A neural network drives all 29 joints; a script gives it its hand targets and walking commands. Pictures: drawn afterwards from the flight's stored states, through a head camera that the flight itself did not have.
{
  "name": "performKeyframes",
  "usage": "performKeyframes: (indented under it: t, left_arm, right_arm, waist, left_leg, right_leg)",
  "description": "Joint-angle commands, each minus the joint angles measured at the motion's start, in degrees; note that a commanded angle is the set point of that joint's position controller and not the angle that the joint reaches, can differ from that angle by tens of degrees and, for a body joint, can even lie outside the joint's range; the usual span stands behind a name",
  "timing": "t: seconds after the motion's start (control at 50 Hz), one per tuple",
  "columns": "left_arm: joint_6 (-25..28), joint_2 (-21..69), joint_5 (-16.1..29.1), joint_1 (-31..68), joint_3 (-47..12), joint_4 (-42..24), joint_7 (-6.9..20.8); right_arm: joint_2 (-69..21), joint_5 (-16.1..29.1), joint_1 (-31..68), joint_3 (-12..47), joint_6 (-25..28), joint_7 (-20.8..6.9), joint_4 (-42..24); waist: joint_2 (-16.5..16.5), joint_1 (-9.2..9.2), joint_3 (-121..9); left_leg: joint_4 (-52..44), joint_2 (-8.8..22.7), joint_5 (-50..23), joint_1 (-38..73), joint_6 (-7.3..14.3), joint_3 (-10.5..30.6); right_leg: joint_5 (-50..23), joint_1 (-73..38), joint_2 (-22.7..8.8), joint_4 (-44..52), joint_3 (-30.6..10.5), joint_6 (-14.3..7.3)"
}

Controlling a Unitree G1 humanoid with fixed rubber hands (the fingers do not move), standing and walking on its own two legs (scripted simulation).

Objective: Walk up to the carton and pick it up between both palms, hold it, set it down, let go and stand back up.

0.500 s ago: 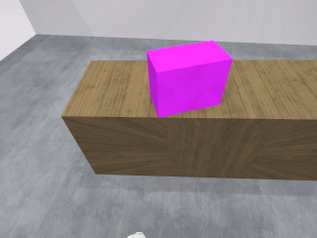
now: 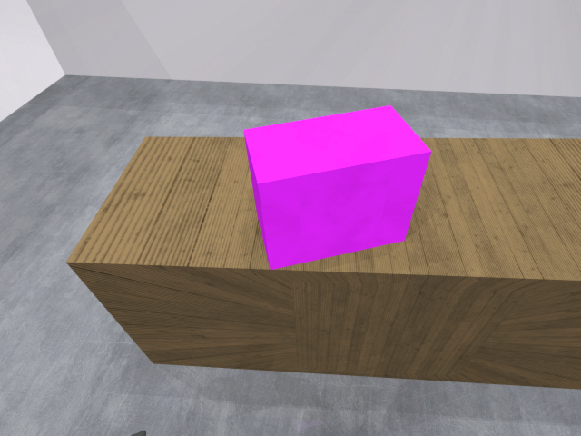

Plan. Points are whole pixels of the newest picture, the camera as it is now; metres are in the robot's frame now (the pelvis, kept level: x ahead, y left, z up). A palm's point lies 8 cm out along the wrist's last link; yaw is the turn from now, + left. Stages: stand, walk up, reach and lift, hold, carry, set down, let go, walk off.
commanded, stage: walk up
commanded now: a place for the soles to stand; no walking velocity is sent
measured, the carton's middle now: (329, 189) +0.61 -0.06 -0.02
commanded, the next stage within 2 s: none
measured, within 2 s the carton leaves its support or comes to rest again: neither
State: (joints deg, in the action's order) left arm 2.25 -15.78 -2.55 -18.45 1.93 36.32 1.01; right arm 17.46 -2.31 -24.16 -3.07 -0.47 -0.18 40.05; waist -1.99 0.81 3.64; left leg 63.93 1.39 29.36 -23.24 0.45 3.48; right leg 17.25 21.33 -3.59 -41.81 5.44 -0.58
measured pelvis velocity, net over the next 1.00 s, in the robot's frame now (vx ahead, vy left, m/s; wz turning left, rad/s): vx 0.11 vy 0.01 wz -0.09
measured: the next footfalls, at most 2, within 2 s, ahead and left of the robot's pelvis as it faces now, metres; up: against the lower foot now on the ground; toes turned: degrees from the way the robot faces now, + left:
left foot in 0.22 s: +0.18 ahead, +0.12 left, +0.00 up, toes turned +3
left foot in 1.64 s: +0.33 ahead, +0.10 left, +0.00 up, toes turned -7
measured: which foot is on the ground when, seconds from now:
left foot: up 0.00-0.20, down 0.22-1.00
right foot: down 0.00-1.00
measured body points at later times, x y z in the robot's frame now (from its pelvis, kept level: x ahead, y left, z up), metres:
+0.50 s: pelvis +0.10 +0.01 +0.02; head +0.11 +0.01 +0.47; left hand +0.18 +0.26 -0.10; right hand +0.25 -0.25 -0.08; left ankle +0.14 +0.12 -0.71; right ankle +0.06 -0.13 -0.71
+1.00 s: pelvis +0.11 +0.01 +0.02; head +0.12 +0.01 +0.47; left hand +0.23 +0.26 -0.09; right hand +0.19 -0.27 -0.09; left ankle +0.14 +0.12 -0.71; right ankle +0.06 -0.13 -0.71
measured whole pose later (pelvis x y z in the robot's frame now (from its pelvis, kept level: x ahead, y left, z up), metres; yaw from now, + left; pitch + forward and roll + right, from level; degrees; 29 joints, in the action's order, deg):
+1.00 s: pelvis +0.11 +0.01 +0.02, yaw -5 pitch -1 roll +0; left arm 0.3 -15.8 -0.2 -19.2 0.1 37.0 0.4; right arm 16.9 -0.1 -15.3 1.0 -0.5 -0.7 41.1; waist 0.0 0.6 1.7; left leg 30.7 3.4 14.6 -14.5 0.4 -7.6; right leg 19.2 9.4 -0.6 -30.0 -3.0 1.5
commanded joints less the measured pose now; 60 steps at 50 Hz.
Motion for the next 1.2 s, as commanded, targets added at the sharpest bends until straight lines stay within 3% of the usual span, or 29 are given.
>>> performKeyframes:
  t: [0.0, 0.02, 0.08, 0.12, 0.16, 0.18, 0.2, 0.22, 0.24, 0.26, 0.28, 0.3, 0.32, 0.34, 0.36, 0.38, 0.42, 0.46, 0.52, 0.56, 0.74, 0.8, 1.0, 1.08, 1.1, 1.12, 1.14, 1.16, 1.18]
  left_arm:
    - [0.4, -11.2, -0.3, -6.5, 3.3, -1.1, -1.7]
    - [0.4, -10.3, -0.2, -5.0, 2.6, -1.0, -1.8]
    - [0.6, -9.1, 0.5, -4.5, 1.5, -0.3, -1.8]
    - [0.2, -9.9, 1.3, -5.3, 1.6, -1.0, -1.7]
    - [-1.0, -10.9, 2.7, -2.6, 1.3, -2.0, -1.3]
    - [-1.3, -9.6, 3.0, -3.0, 0.5, -2.7, -1.1]
    - [-1.3, -6.6, 3.2, -5.5, -0.6, -3.4, -0.7]
    - [-1.6, -3.6, 3.4, -9.9, -1.6, -3.5, -0.8]
    - [-3.0, -4.0, 2.7, -9.5, -1.2, -2.7, -1.6]
    - [-3.6, -5.0, 2.2, -8.3, -0.4, -3.1, -1.9]
    - [-3.4, -5.3, 1.9, -8.3, 0.0, -3.0, -2.0]
    - [-2.8, -5.4, 2.0, -10.6, 0.1, -2.3, -2.0]
    - [-1.9, -6.9, 1.8, -12.1, 0.4, -1.7, -1.9]
    - [-1.1, -9.2, 1.6, -9.5, 0.8, -1.8, -1.6]
    - [-0.7, -10.3, 2.1, -7.1, 0.9, -2.1, -1.2]
    - [-0.4, -10.0, 2.7, -6.3, 0.7, -2.1, -0.9]
    - [-0.2, -7.6, 2.7, -6.9, 0.1, -2.3, -0.8]
    - [-0.3, -7.2, 2.4, -7.0, 0.0, -2.6, -0.9]
    - [-0.7, -7.3, 2.5, -6.3, 0.3, -3.2, -0.8]
    - [-0.9, -7.3, 2.5, -5.1, 0.2, -3.5, -0.9]
    - [-1.1, -7.5, 2.6, -2.7, 0.5, -4.1, -0.8]
    - [-1.1, -7.6, 2.1, -2.3, 0.6, -4.2, -0.8]
    - [-0.9, -8.1, 2.4, -2.4, 0.9, -3.2, -0.9]
    - [-1.0, -7.6, 2.2, -2.3, 0.6, -2.9, -0.9]
    - [-0.7, -7.7, 0.8, -6.2, 2.0, -2.2, 0.0]
    - [-0.7, -6.3, -0.1, -5.7, 2.5, -2.7, 0.5]
    - [-0.8, -5.0, -0.6, -4.7, 2.4, -3.6, 0.7]
    - [-0.8, -4.8, -1.0, -2.1, 2.7, -4.9, 1.0]
    - [-0.8, -5.3, -0.7, -1.3, 3.3, -6.5, 1.2]
  right_arm:
    - [5.6, 0.0, -0.1, -1.4, 1.2, -0.4, -6.6]
    - [4.2, 0.2, -0.6, -1.3, 1.5, -0.8, -6.4]
    - [0.5, 0.2, 0.7, -0.4, 1.9, -1.2, -6.6]
    - [-0.2, 0.2, 1.9, -0.1, 1.7, -0.8, -6.2]
    - [0.9, 0.5, 0.9, -0.3, 1.8, -0.4, -6.0]
    - [3.3, 0.6, 0.8, -0.6, 2.2, -0.2, -6.4]
    - [6.5, 0.1, 0.8, -1.1, 2.3, 0.2, -6.7]
    - [9.3, 0.9, 3.2, -1.5, 2.2, 0.6, -7.8]
    - [10.1, 2.1, 4.5, -1.7, 1.3, 0.9, -7.4]
    - [9.2, 2.5, 7.2, -1.2, 0.7, 1.1, -7.1]
    - [7.5, 2.5, 9.7, -0.5, 0.3, 1.1, -6.9]
    - [6.8, 2.3, 12.6, 0.2, -0.1, 1.0, -7.2]
    - [6.7, 2.6, 14.2, 0.9, -0.2, 0.6, -7.5]
    - [4.7, 2.8, 13.2, 1.6, 0.0, 0.1, -7.5]
    - [3.8, 2.5, 11.8, 1.8, 0.1, -0.1, -6.7]
    - [3.7, 2.0, 11.1, 1.6, 0.5, -0.1, -6.0]
    - [5.4, 2.0, 11.5, 1.6, 1.1, -0.1, -4.9]
    - [5.8, 2.1, 11.9, 1.5, 1.4, -0.1, -4.8]
    - [5.4, 2.2, 12.4, 1.9, 1.3, -0.1, -4.7]
    - [5.6, 2.4, 12.6, 2.0, 1.2, -0.1, -4.5]
    - [6.3, 2.2, 11.4, 2.0, 1.0, -0.3, -4.0]
    - [6.9, 2.3, 11.0, 1.8, 1.1, -0.3, -3.8]
    - [6.8, 2.0, 8.8, 1.8, 0.9, -0.3, -3.0]
    - [7.2, 2.1, 8.9, 1.7, 0.8, -0.2, -3.0]
    - [8.0, 0.3, 1.4, -0.6, 1.6, -0.5, -2.0]
    - [10.5, -0.5, -0.5, -1.6, 1.5, -0.3, -1.4]
    - [12.4, -0.6, -0.7, -2.2, 1.4, 0.0, -0.7]
    - [12.4, -0.7, -1.5, -2.5, 1.6, 0.3, -0.3]
    - [12.4, -1.0, -1.5, -2.6, 1.9, 0.6, 0.1]
  waist:
    - [6.1, -2.55, 3.1]
    - [9.0, -2.12, 4.3]
    - [11.5, -1.84, 1.4]
    - [11.6, -2.06, -2.4]
    - [12.0, 0.48, -4.2]
    - [8.0, 1.14, -4.0]
    - [1.1, 1.11, -5.7]
    - [-5.6, -0.21, -7.6]
    - [-6.7, 0.46, -6.7]
    - [-7.2, 0.08, -3.2]
    - [-7.8, -0.60, -1.2]
    - [-7.0, -2.74, -1.6]
    - [-6.3, -3.55, -3.5]
    - [-1.1, -1.60, -4.2]
    - [1.7, -0.20, -2.9]
    - [3.5, 0.18, -3.7]
    - [1.8, -0.48, -4.0]
    - [0.9, -0.74, -5.2]
    - [2.9, -0.81, -6.2]
    - [1.2, -0.95, -5.6]
    - [3.3, -0.67, -4.5]
    - [0.7, -0.81, -3.8]
    - [2.8, -0.32, -3.3]
    - [0.9, -0.31, -2.1]
    - [-0.5, 0.91, -6.4]
    - [-3.1, 1.32, -1.1]
    - [-5.2, 1.88, 4.4]
    - [-5.3, 3.60, 6.8]
    - [-3.1, 3.34, 7.6]
  left_leg:
    - [2.6, 3.7, -4.0, -16.8, -0.8, 1.6]
    - [-2.9, 3.5, -4.3, -12.7, -1.2, -0.1]
    - [-16.5, 1.4, -7.5, -2.2, -2.2, -5.0]
    - [-21.1, -0.7, -13.1, 4.7, -1.3, -7.7]
    - [-30.8, -1.0, -23.8, 12.9, -0.2, -7.8]
    - [-35.1, 0.2, -28.1, 16.8, 0.8, -5.3]
    - [-34.8, 6.9, -33.2, 21.3, 3.1, 1.6]
    - [-39.1, 17.6, -35.1, 15.7, 9.0, 13.7]
    - [-42.5, 19.2, -24.5, 8.6, 14.1, 15.1]
    - [-44.2, 17.1, -17.1, 5.6, 14.4, 14.1]
    - [-43.7, 15.0, -16.7, 4.5, 12.7, 10.9]
    - [-41.5, 13.7, -18.7, 3.5, 10.4, 7.9]
    - [-39.1, 10.4, -18.6, 2.9, 6.9, 3.8]
    - [-36.2, 6.7, -16.2, 4.6, 4.1, 0.9]
    - [-34.5, 4.7, -16.4, 8.8, 2.7, -1.0]
    - [-34.3, 4.8, -21.7, 12.7, 2.5, -0.6]
    - [-33.9, 6.2, -30.8, 13.6, 3.1, -0.8]
    - [-34.0, 6.8, -34.1, 13.5, 3.6, -1.4]
    - [-35.1, 6.6, -32.3, 13.6, 3.0, -2.5]
    - [-35.6, 6.5, -30.6, 12.7, 2.7, -3.2]
    - [-36.4, 6.7, -28.9, 13.5, 2.4, -4.8]
    - [-37.2, 6.9, -28.7, 13.3, 2.7, -5.1]
    - [-38.3, 6.9, -22.5, 13.5, 2.3, -6.1]
    - [-39.7, 7.8, -19.9, 13.3, 2.8, -5.7]
    - [-41.0, 8.4, 4.8, 18.5, 5.1, -3.3]
    - [-46.1, 14.4, 16.8, 17.3, 8.3, 5.1]
    - [-51.5, 21.2, 20.9, 16.2, 12.5, 13.4]
    - [-53.8, 24.6, 18.5, 14.9, 15.5, 17.0]
    - [-54.5, 25.3, 18.0, 13.5, 16.3, 17.2]
  right_leg:
    - [19.3, -9.8, -18.1, 28.4, -27.3, -14.3]
    - [11.0, -7.5, -15.3, 27.6, -20.5, -12.6]
    - [-23.8, -6.6, -11.0, 20.4, -8.3, -11.2]
    - [-33.7, -6.8, -10.2, 15.6, -6.5, -10.1]
    - [-26.8, -2.4, -9.2, 11.4, -5.5, -7.6]
    - [-18.4, 0.7, -7.7, 9.4, -6.1, -5.0]
    - [-7.7, 4.6, -5.6, 5.8, -4.3, -2.2]
    - [9.1, 0.9, -0.9, -2.5, -2.3, 1.2]
    - [17.6, -4.0, 0.8, -5.0, -4.3, 1.4]
    - [16.9, -2.8, 1.3, -5.3, -5.6, 1.3]
    - [13.5, -2.4, 0.7, -1.6, -6.2, 1.3]
    - [6.4, -5.7, -0.1, 6.3, -5.9, 1.1]
    - [-1.8, -9.4, -0.8, 13.2, -6.8, 0.8]
    - [-2.8, -7.4, -2.7, 16.8, -11.6, -0.3]
    - [-3.3, -3.7, -3.6, 17.8, -13.0, -1.1]
    - [-6.6, -2.4, -3.6, 17.2, -12.4, -1.5]
    - [-12.3, -4.5, -2.6, 16.0, -10.4, -1.0]
    - [-15.4, -7.2, -2.3, 15.3, -9.8, -0.9]
    - [-14.5, -8.4, -1.7, 15.4, -9.0, -0.7]
    - [-13.7, -8.6, -1.9, 15.7, -9.4, -0.9]
    - [-14.0, -8.0, -1.7, 16.5, -10.5, -1.2]
    - [-13.8, -8.2, -1.3, 16.1, -10.3, -0.9]
    - [-9.9, -6.3, -0.8, 17.3, -12.3, -1.1]
    - [-8.4, -5.3, -0.3, 16.3, -12.8, -0.6]
    - [14.1, -2.5, 2.4, 11.1, -10.1, -2.3]
    - [17.7, 4.3, 4.4, 5.7, -6.9, -2.0]
    - [13.2, 9.3, 4.7, -1.2, -3.8, -1.4]
    - [13.6, 12.9, 2.2, -6.9, -6.3, -1.1]
    - [14.5, 14.3, 0.2, -8.1, -8.2, -1.1]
